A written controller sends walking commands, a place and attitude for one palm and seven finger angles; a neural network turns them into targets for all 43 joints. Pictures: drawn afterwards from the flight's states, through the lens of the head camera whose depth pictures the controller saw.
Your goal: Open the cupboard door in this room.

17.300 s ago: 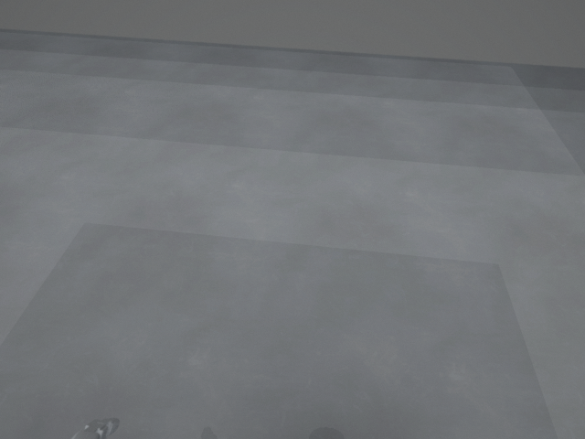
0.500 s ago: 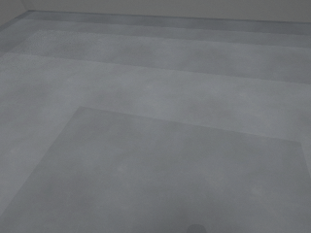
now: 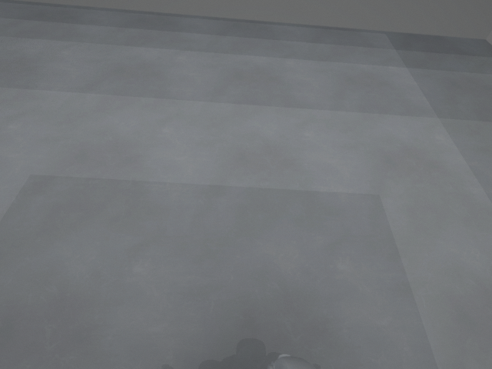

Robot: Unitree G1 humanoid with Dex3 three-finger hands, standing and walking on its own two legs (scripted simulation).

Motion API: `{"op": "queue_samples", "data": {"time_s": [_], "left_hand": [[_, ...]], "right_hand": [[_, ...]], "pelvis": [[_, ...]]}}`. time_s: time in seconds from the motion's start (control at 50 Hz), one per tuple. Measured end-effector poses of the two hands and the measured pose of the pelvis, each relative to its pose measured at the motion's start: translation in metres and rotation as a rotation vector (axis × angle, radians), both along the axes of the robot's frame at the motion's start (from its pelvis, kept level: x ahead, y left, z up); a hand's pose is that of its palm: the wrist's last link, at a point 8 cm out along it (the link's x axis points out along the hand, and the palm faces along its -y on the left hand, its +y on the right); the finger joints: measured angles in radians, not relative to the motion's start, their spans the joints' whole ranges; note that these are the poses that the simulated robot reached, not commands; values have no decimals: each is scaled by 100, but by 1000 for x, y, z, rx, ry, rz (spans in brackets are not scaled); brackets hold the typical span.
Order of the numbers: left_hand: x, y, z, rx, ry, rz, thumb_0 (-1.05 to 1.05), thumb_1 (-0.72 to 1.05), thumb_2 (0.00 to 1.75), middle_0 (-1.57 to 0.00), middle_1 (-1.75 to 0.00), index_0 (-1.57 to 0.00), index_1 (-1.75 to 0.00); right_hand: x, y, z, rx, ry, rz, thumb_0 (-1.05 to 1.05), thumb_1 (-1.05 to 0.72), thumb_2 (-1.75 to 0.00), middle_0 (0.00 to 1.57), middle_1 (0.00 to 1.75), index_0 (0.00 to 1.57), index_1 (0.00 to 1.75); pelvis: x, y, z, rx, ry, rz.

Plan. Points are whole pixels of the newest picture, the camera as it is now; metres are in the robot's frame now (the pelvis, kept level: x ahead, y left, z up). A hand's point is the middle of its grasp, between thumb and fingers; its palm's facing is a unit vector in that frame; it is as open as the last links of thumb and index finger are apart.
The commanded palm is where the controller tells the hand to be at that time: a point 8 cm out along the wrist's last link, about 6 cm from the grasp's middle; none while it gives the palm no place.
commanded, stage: turn or walk to find it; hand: left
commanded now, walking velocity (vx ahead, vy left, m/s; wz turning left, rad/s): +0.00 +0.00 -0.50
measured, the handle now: out of the picture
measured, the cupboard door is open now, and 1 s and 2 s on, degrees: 0 0 0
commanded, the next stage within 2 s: none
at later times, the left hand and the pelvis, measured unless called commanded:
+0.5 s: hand out of the picture +0.11 +0.11 -0.15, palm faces -0.25 -0.93 -0.26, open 7.4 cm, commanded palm none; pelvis -0.02 -0.05 +0.00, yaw -15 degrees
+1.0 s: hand out of the picture +0.14 +0.18 -0.17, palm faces -0.43 -0.87 -0.23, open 7.4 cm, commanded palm none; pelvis -0.02 +0.01 +0.00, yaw -30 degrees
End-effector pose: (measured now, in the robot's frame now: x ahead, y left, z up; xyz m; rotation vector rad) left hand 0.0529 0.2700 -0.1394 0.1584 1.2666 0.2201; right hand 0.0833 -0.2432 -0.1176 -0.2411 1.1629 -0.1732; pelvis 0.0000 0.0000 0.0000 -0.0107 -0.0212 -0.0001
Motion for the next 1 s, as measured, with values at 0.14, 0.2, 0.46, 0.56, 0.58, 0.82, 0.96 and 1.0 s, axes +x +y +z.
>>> {"op": "queue_samples", "data": {"time_s": [0.14,0.2,0.46,0.56,0.58,0.82,0.96,1.0], "left_hand": [[32,-3,14,22,-36,-109,0,91,90,-19,-30,-19,-30],[48,-19,16,27,-39,-172,0,91,90,-19,-30,-19,-30],[68,-107,20,25,-75,-343,0,90,90,-20,-30,-20,-30],[58,-113,16,-3,-34,-371,0,90,90,-20,-30,-20,-30],[57,-112,15,-7,-28,-375,0,90,90,-20,-30,-20,-30],[66,-59,-15,-21,33,-414,0,90,90,-20,-30,-20,-30],[94,-46,-1,-7,34,-499,1,91,90,-20,-30,-20,-30],[101,-47,3,0,28,-525,1,91,90,-20,-30,-19,-30]], "right_hand": [[-41,3,-7,51,24,-102,0,-90,-90,20,30,21,30],[-64,-5,-15,72,47,-161,0,-90,-90,20,30,21,30],[-138,-68,-34,74,162,-335,1,-91,-90,20,29,20,30],[-133,-77,-21,45,107,-359,1,-91,-90,19,29,20,30],[-131,-77,-19,38,96,-362,0,-91,-90,19,29,20,30],[-102,-38,-1,-29,-55,-395,0,-90,-90,20,29,20,30],[-134,-2,7,2,-20,-474,0,-90,-90,20,30,20,30],[-146,4,5,15,-6,-509,0,-90,-90,20,30,21,30]], "pelvis": [[-6,-2,3,0,8,-87],[-9,-9,1,6,12,-127],[-24,-49,-3,35,11,-253],[-26,-50,2,35,15,-295],[-26,-49,2,33,16,-304],[-22,-7,-10,11,24,-417],[-19,6,3,-13,23,-504],[-19,7,5,-12,26,-527]]}}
